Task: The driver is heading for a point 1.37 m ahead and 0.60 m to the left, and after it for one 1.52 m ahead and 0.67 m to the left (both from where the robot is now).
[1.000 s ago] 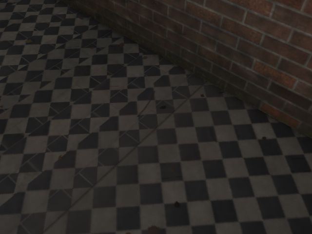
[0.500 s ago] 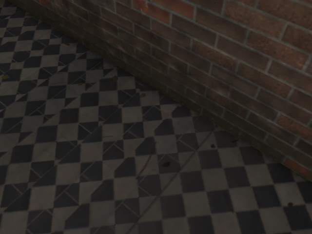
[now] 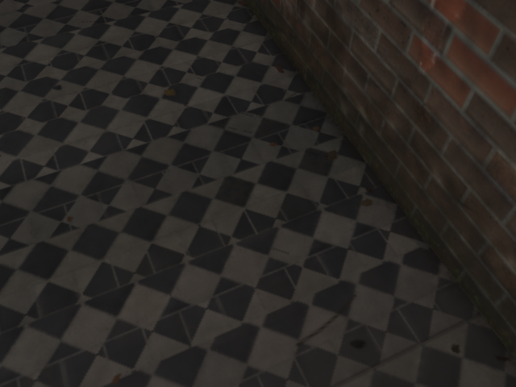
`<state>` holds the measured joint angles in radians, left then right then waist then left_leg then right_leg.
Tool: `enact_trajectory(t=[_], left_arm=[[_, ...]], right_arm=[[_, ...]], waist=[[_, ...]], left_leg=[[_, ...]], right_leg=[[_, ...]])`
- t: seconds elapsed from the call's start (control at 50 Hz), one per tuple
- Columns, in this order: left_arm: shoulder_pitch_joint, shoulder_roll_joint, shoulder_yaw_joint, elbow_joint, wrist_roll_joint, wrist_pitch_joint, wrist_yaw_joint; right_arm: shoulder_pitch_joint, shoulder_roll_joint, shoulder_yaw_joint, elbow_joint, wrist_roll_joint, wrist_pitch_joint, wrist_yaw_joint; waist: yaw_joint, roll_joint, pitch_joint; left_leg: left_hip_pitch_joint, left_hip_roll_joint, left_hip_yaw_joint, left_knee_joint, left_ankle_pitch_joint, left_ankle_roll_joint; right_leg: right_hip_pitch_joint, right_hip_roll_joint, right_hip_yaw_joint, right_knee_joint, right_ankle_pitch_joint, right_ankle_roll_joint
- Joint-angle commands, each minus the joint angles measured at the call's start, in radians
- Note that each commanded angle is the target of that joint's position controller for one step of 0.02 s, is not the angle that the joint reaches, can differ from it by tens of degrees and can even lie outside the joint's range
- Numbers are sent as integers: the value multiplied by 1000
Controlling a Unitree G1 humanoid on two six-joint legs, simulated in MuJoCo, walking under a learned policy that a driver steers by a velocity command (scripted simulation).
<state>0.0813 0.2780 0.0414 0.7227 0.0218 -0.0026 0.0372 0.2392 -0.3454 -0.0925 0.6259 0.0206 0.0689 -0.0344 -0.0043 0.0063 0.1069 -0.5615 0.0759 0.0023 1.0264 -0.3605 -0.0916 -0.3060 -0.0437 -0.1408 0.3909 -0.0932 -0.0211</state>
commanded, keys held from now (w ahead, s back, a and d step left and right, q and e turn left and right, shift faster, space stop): q+shift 0.56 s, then shift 0.18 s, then w+shift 0.10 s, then shift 0.04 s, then e+shift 0.12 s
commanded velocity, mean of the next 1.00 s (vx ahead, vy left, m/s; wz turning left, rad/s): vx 0.07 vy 0.00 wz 0.71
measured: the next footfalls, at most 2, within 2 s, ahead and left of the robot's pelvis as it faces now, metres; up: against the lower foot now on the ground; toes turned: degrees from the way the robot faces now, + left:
left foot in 0.14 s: +0.06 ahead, +0.14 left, +0.00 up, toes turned +13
right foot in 0.62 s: +0.17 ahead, -0.04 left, +0.00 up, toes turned +43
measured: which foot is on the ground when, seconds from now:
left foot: up 0.00-0.12, down 0.14-0.62, up 0.64-0.96, down 0.98-1.00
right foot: down 0.00-0.14, up 0.16-0.60, down 0.62-0.98, up 1.00-1.00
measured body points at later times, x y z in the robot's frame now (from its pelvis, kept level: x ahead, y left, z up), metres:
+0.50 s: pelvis +0.03 +0.04 +0.00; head +0.06 +0.09 +0.45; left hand +0.06 +0.38 -0.10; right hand +0.33 -0.14 -0.05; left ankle +0.02 +0.13 -0.74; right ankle +0.14 -0.09 -0.70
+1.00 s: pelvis +0.06 +0.07 +0.00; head +0.06 +0.09 +0.45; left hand -0.07 +0.32 -0.13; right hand +0.35 -0.03 -0.08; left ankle -0.04 +0.14 -0.74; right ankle +0.14 -0.06 -0.74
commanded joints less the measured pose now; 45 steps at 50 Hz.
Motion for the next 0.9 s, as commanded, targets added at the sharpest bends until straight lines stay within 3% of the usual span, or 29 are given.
enact_trajectory(t=[0.02, 0.1, 0.14, 0.16, 0.18, 0.2, 0.22, 0.24, 0.26, 0.3, 0.4, 0.56, 0.6, 0.62, 0.64, 0.66, 0.68, 0.7, 0.74, 0.76, 0.78, 0.82, 0.84, 0.9], left_arm=[[-54, 189, 62, -56, -8, -9, -2], [-57, 207, 80, -41, -36, -11, -38], [-22, 175, 78, -12, -51, -6, -46], [21, 127, 68, 0, -35, 1, -52], [-18, 100, 54, -80, 4, 1, -47], [-119, 142, 67, -93, 9, -1, -33], [-129, 150, 72, -99, -13, -2, -25], [-89, 152, 77, -76, -15, -2, -13], [-66, 167, 82, -64, -5, -2, -5], [-34, 158, 83, -54, -2, -8, -10], [-63, 115, 67, -63, -20, -15, -23], [-20, 148, 81, -62, -33, -36, -47], [47, 162, 90, -38, -25, -39, -47], [35, 204, 96, -49, -13, -33, -43], [4, 258, 101, -56, 13, -22, -40], [-10, 209, 91, -73, 16, -28, -37], [-42, 163, 75, -87, 2, -27, -30], [-56, 140, 67, -90, -11, -21, -23], [-29, 140, 57, -78, -27, -10, -13], [32, 143, 57, -62, -26, -5, -11], [87, 159, 61, -47, -31, -4, -12], [136, 179, 63, -39, -34, -8, -15], [137, 189, 63, -40, -34, -12, -16], [139, 195, 59, -29, -35, -13, -26]], right_arm=[[17, -38, -5, -88, 0, -6, 23], [6, -77, -26, -96, 8, 20, 49], [62, -103, -46, -74, 1, 25, 41], [126, -199, -78, -63, 0, 22, 23], [94, -327, -94, -96, -19, 7, 12], [63, -270, -84, -113, -46, -25, 22], [27, -246, -72, -105, -43, -47, 23], [-27, -218, -66, -109, -21, -53, 16], [-67, -182, -53, -119, -3, -49, 10], [-96, -156, -37, -137, -10, -39, -4], [-78, -175, -45, -142, -6, -31, -12], [-115, -177, -52, -164, 3, -17, 5], [-140, -146, -38, -167, 11, -15, 4], [-61, -86, -20, -152, 1, -13, 6], [-38, -91, -20, -168, 5, -19, 5], [-23, -183, -46, -148, -18, -31, 4], [-23, -215, -58, -122, -14, -31, 7], [-28, -192, -55, -99, -13, -25, 5], [-39, -119, -30, -93, -11, -20, 7], [-44, -93, -16, -95, -8, -24, 11], [-53, -72, -4, -102, -3, -32, 17], [-81, -65, 9, -104, 1, -50, 29], [-97, -62, 14, -105, 0, -60, 34], [-134, -19, 32, -91, -19, -91, 30]], waist=[[6, -126, -216], [-11, -150, -211], [-46, -87, -210], [-52, 130, -181], [-9, 373, -178], [-75, 213, -223], [-42, 164, -194], [-6, 113, -175], [9, 116, -172], [30, 129, -205], [7, 131, -205], [4, 187, -211], [33, 158, -232], [-12, -6, -274], [-53, -274, -191], [-40, -232, -173], [-44, -160, -156], [-38, -114, -137], [-12, -103, -118], [12, -106, -149], [35, -158, -163], [69, -229, -155], [71, -228, -139], [69, -183, -62]], left_leg=[[89, 30, 9, -145, 46, 25], [225, -3, 69, -346, 81, 87], [391, -42, 58, -518, 203, 151], [538, 80, -165, -648, 496, 232], [601, 288, -557, -673, 610, 424], [538, 275, -537, -705, 501, 456], [501, 227, -465, -724, 408, 405], [481, 183, -411, -714, 347, 351], [463, 168, -387, -698, 369, 324], [408, 116, -350, -677, 440, 312], [420, 69, -429, -642, 378, 305], [385, 19, -627, -590, 366, 278], [337, -33, -576, -512, 307, 226], [255, -115, -469, -353, 8, 177], [52, -273, -263, -167, -280, 115], [14, -200, -251, 59, -276, 66], [21, -169, -231, 142, -206, 48], [24, -163, -217, 170, -153, 33], [-9, -166, -189, 204, -101, 13], [-21, -152, -144, 149, -62, 16], [-44, -139, -104, 76, -51, 19], [-23, -109, -54, -44, -73, 29], [19, -94, -34, -124, -85, 40], [219, -108, 1, -432, -80, 67]], right_leg=[[177, -296, 147, -139, 155, -205], [189, -304, 61, -74, 118, -145], [102, -255, -6, 71, -4, -50], [-93, -149, -91, 317, -236, 47], [-406, 2, -27, 583, -569, 128], [-432, 15, 162, 727, -543, 112], [-436, 12, 201, 742, -449, 82], [-434, 1, 219, 724, -361, 69], [-423, 2, 227, 706, -310, 72], [-334, 39, 223, 716, -239, 88], [-282, 103, 251, 468, -200, 110], [-68, 126, 292, 158, -222, 78], [91, 70, 267, -30, -36, 49], [210, -105, 413, -64, 27, -16], [205, -262, 648, -112, 185, -177], [150, -349, 727, -109, 182, -268], [122, -305, 619, -86, 155, -251], [113, -233, 527, -76, 97, -208], [142, -187, 452, -68, 130, -194], [184, -162, 426, -104, -64, -183], [231, -148, 435, -137, -286, -175], [238, -171, 475, -197, -498, -173], [211, -180, 473, -212, -513, -170], [102, -148, 392, -178, -219, -176]])
Velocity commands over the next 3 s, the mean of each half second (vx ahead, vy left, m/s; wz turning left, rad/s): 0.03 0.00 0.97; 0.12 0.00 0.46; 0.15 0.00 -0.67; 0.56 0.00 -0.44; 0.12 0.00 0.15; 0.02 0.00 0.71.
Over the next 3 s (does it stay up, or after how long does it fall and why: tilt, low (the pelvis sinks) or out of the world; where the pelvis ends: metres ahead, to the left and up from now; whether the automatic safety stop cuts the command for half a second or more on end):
stays up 0.48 0.30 0.00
